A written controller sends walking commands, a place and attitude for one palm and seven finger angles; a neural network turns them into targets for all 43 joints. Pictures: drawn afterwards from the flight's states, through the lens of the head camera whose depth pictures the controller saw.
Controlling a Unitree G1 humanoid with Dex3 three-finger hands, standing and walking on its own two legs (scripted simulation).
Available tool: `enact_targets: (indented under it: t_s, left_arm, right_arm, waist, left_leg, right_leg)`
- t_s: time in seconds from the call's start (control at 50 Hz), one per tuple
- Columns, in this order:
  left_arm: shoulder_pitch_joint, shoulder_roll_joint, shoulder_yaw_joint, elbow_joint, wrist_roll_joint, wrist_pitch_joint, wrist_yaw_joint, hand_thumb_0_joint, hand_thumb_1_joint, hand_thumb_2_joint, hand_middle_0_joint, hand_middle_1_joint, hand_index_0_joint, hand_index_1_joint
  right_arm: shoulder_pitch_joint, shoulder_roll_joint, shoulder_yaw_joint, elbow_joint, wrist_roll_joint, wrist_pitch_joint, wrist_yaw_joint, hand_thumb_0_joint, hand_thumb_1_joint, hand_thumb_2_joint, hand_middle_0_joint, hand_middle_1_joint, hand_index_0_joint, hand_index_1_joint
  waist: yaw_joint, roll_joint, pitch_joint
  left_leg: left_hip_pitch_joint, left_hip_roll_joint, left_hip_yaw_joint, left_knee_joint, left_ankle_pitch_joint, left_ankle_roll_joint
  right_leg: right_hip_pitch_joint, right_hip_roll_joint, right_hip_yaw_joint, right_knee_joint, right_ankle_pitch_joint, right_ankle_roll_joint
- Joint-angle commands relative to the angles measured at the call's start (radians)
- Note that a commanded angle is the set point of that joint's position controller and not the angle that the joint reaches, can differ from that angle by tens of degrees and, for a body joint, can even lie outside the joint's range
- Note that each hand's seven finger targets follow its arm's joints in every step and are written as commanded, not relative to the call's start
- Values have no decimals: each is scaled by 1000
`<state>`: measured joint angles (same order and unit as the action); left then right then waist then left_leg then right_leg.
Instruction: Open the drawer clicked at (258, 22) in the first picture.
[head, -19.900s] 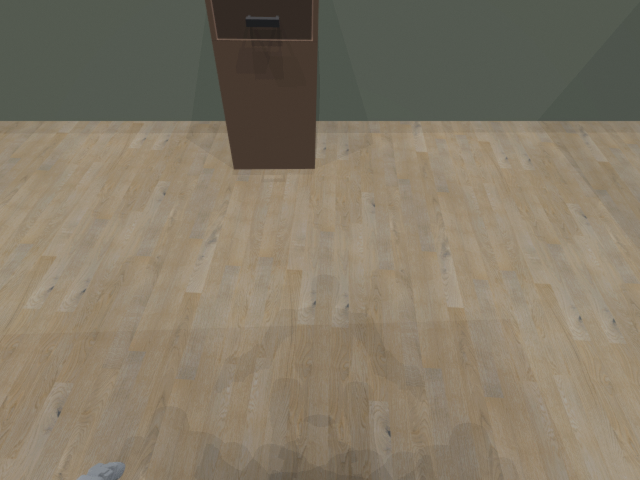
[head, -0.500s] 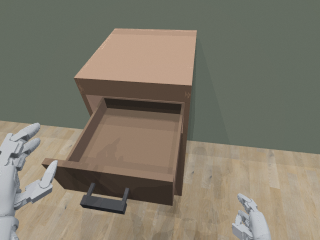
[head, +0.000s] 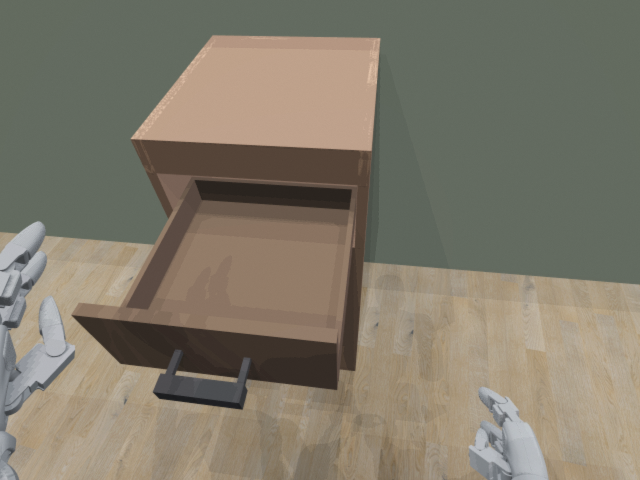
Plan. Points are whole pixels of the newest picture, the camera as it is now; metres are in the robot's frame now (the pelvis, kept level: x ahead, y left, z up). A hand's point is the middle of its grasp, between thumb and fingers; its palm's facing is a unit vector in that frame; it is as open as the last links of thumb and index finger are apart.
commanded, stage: step back with the hand held close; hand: left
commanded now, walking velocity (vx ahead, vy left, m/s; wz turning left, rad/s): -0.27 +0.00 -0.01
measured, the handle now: (206, 375) +0.26 +0.19 -0.06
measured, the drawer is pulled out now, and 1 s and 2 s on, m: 0.30 0.30 0.30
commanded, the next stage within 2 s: stop stepping back and stand still in 1.14 s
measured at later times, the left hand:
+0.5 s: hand (17, 432) +0.13 +0.25 +0.16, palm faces +0.36 -0.81 -0.47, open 7.4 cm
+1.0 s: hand out of the picture +0.08 +0.23 +0.15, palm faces +0.27 -0.85 -0.46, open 7.4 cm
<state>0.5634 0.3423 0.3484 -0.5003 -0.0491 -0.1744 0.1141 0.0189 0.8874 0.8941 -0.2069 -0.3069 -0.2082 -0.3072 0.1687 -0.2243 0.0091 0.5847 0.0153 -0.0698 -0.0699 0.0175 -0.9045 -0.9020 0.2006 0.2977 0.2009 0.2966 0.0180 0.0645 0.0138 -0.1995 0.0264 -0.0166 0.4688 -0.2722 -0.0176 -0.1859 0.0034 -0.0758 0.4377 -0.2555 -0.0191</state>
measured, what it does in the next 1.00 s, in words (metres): walks backwards: right foot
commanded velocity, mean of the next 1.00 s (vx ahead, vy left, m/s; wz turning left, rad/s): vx -0.32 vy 0.00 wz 0.00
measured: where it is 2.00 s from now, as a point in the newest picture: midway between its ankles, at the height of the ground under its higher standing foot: outside the picture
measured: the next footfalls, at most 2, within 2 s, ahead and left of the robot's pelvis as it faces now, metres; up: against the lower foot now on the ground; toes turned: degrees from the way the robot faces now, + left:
right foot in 0.82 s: -0.05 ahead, -0.11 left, +0.00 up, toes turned -1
left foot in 1.10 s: -0.08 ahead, +0.13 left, +0.00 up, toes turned +1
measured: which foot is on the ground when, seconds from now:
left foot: down 0.00-0.92, up 0.94-1.00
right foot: down 0.00-0.68, up 0.70-0.80, down 0.82-1.00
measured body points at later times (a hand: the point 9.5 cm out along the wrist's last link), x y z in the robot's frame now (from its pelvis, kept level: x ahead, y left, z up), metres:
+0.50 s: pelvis -0.06 +0.01 -0.01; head -0.03 +0.02 +0.44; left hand +0.10 +0.29 +0.18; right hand +0.13 -0.21 -0.09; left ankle -0.02 +0.13 -0.74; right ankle -0.01 -0.10 -0.74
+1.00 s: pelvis -0.12 +0.01 -0.01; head -0.08 +0.02 +0.43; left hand +0.06 +0.27 +0.18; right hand +0.06 -0.23 -0.09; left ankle -0.07 +0.13 -0.71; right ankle -0.09 -0.11 -0.74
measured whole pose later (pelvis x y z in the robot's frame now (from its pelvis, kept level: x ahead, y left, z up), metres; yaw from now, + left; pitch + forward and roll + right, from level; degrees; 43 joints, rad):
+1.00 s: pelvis -0.12 +0.01 -0.01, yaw +0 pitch +2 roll -1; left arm 0.65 0.41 0.36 -0.66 -0.06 -0.25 0.13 0.02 0.89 0.90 -0.21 -0.31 -0.21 -0.31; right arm 0.14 -0.18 -0.01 0.61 0.01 -0.10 -0.05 0.02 -0.90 -0.90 0.20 0.30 0.20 0.30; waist -0.02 -0.02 0.05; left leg -0.53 0.00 -0.04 0.84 -0.36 -0.02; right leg -0.37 0.02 -0.03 0.59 -0.26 -0.02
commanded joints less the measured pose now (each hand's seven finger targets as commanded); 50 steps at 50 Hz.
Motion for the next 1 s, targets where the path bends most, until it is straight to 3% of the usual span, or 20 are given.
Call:
enact_targets:
  t_s: [0.0,0.06,0.18,0.36,0.44,0.48,0.52,0.58,0.64,0.66,0.7,0.78,0.8,0.82,0.86,0.88,0.9,0.92,0.94,0.98]
  left_arm:
    - [78,166,116,-224,-2,-78,15,0,900,900,-200,-300,-200,-300]
    - [107,194,147,-259,-4,-79,24,0,900,900,-200,-300,-200,-300]
    - [133,217,171,-305,-10,-82,37,0,900,900,-200,-300,-200,-300]
    - [106,191,154,-332,-1,-103,57,0,900,900,-200,-300,-200,-300]
    - [69,188,145,-322,3,-112,65,0,900,900,-200,-300,-200,-300]
    - [44,205,146,-332,6,-112,72,0,900,900,-200,-300,-200,-300]
    - [25,188,123,-337,7,-113,77,0,900,900,-200,-300,-200,-300]
    - [28,210,152,-337,11,-109,85,0,900,900,-200,-300,-200,-300]
    - [51,192,153,-343,16,-119,83,0,900,900,-200,-300,-200,-300]
    - [62,189,164,-335,25,-122,85,0,900,900,-200,-300,-200,-300]
    - [77,205,168,-362,15,-128,80,0,900,900,-200,-300,-200,-300]
    - [104,212,181,-352,-1,-146,53,0,900,900,-200,-300,-200,-300]
    - [86,199,161,-378,-6,-154,52,0,900,900,-200,-300,-200,-300]
    - [89,191,155,-364,-9,-148,43,0,900,900,-200,-300,-200,-300]
    - [116,203,167,-361,-22,-144,33,0,900,900,-200,-300,-200,-300]
    - [136,226,190,-354,-27,-140,36,0,900,900,-200,-300,-200,-300]
    - [122,230,178,-355,-28,-139,39,0,900,900,-200,-300,-200,-300]
    - [107,233,178,-335,-30,-131,44,0,900,900,-200,-300,-200,-300]
    - [106,234,186,-318,-22,-120,50,0,900,900,-200,-300,-200,-300]
    - [103,223,194,-283,-1,-108,54,0,900,900,-200,-300,-200,-300]
  right_arm:
    - [-110,-104,-53,-182,4,-25,-7,0,-900,-900,200,300,200,300]
    - [-110,-105,-66,-199,8,-11,-9,0,-900,-900,200,300,200,300]
    - [-110,-105,-74,-205,9,-9,-17,0,-900,-900,200,300,200,300]
    - [-83,-105,-59,-202,2,-57,-13,0,-900,-900,200,300,200,300]
    - [-62,-103,-58,-191,0,-73,-12,0,-900,-900,200,300,200,300]
    - [-54,-109,-65,-179,-4,-76,-11,0,-900,-900,200,300,200,300]
    - [-47,-104,-58,-163,-9,-76,-9,0,-900,-900,200,300,200,300]
    - [-61,-106,-57,-160,-14,-73,-14,0,-900,-900,200,300,200,300]
    - [-85,-113,-49,-195,-4,-84,-14,0,-900,-900,200,300,200,300]
    - [-85,-109,-52,-199,-7,-89,-15,0,-900,-900,200,300,200,300]
    - [-77,-99,-53,-192,-13,-100,-13,0,-900,-900,200,300,200,300]
    - [-69,-109,-56,-143,-27,-121,0,0,-900,-900,200,300,200,300]
    - [-54,-104,-48,-136,-26,-124,5,0,-900,-900,200,300,200,300]
    - [-61,-111,-56,-132,-16,-127,11,0,-900,-900,200,300,200,300]
    - [-79,-108,-67,-151,2,-121,16,0,-900,-900,200,300,200,300]
    - [-76,-101,-70,-149,7,-113,16,0,-900,-900,200,300,200,300]
    - [-70,-88,-69,-145,14,-102,17,0,-900,-900,200,300,200,300]
    - [-85,-81,-75,-132,12,-88,17,0,-900,-900,200,300,200,300]
    - [-108,-68,-71,-131,2,-73,14,0,-900,-900,200,300,200,300]
    - [-142,-40,-41,-138,-12,-55,3,0,-900,-900,200,300,200,300]
  waist:
    - [-10,-31,-147]
    - [-12,-60,-180]
    - [-14,-14,-186]
    - [-13,48,-120]
    - [-26,-46,-84]
    - [-32,-100,-74]
    - [-36,-134,-79]
    - [-33,-69,-82]
    - [-24,136,-67]
    - [-19,163,-68]
    - [-13,102,-120]
    - [-9,119,-149]
    - [-12,100,-183]
    - [-11,57,-239]
    - [-7,3,-254]
    - [-16,-72,-254]
    - [-30,-168,-232]
    - [-23,-238,-203]
    - [-17,-248,-166]
    - [-24,-225,-124]
  left_leg:
    - [12,48,-11,-29,340,51]
    - [-17,60,-23,-18,405,47]
    - [-69,76,-50,-18,372,47]
    - [-315,123,-101,-104,11,78]
    - [-306,65,-73,-19,-176,66]
    - [-212,21,-42,80,-197,47]
    - [-129,6,-35,143,-157,38]
    - [-142,45,-77,33,-142,50]
    - [-440,190,-212,-226,-306,100]
    - [-511,225,-244,-254,-321,118]
    - [-382,222,-219,-145,25,123]
    - [-244,223,-177,-61,300,121]
    - [-166,213,-182,-9,483,116]
    - [-126,202,-141,23,485,93]
    - [-152,142,-82,95,290,67]
    - [-158,78,-43,168,171,40]
    - [-162,-1,6,303,21,5]
    - [-184,-47,-9,490,-145,-8]
    - [-229,-46,-42,600,-209,-7]
    - [-242,-12,-52,448,-226,-6]
  right_leg:
    - [45,-109,72,-28,343,13]
    - [69,-105,66,10,386,14]
    - [44,-101,72,45,332,7]
    - [56,-72,84,139,91,21]
    - [-57,-119,179,14,-42,-3]
    - [-189,-161,246,-100,-171,-34]
    - [-267,-197,239,-130,-203,-51]
    - [-237,-145,185,-68,-174,-25]
    - [11,-25,78,207,-173,27]
    - [70,2,61,295,-110,33]
    - [19,-11,80,283,-41,23]
    - [-25,-18,81,182,-33,20]
    - [-18,-23,85,122,90,17]
    - [-1,-33,91,125,127,11]
    - [-17,-94,150,82,181,-21]
    - [-50,-168,249,-1,244,-57]
    - [-111,-293,367,-89,265,-108]
    - [-167,-380,415,-148,245,-164]
    - [-180,-390,386,-152,252,-188]
    - [-145,-313,272,-83,415,-157]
